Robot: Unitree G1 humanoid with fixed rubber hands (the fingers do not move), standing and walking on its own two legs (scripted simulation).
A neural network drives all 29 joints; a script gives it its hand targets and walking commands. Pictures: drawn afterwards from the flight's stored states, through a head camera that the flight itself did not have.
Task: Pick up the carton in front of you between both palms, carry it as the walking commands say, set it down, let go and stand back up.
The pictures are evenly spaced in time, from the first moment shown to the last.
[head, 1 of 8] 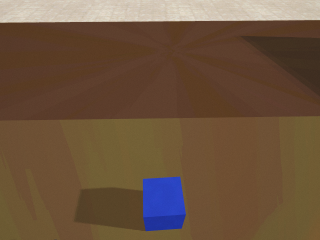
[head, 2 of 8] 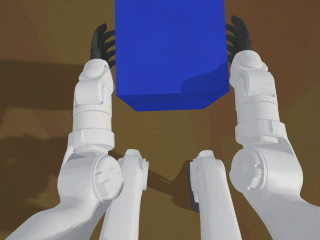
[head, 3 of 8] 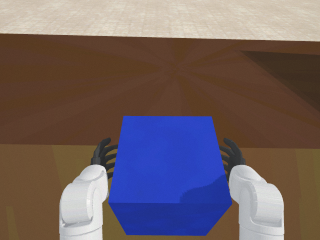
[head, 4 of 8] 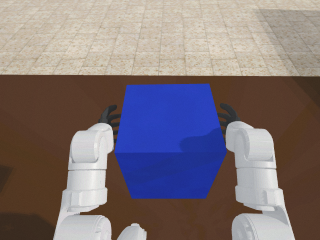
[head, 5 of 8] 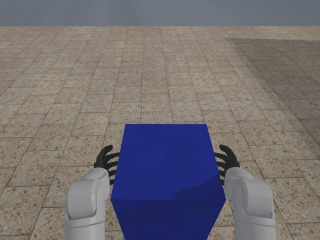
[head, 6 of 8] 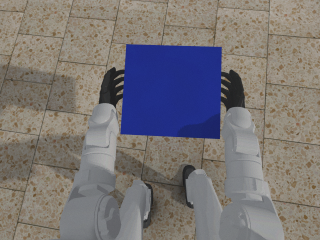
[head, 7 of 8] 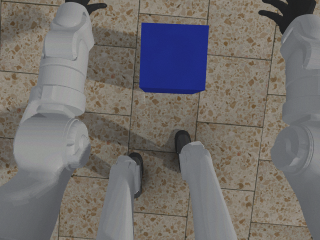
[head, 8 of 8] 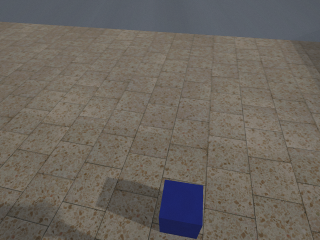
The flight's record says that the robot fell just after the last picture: no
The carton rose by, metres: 0.68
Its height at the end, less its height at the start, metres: -0.23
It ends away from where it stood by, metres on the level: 5.37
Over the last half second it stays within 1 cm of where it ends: yes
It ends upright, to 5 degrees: yes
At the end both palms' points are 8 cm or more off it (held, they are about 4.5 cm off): yes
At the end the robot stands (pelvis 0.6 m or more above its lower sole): yes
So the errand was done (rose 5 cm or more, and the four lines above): yes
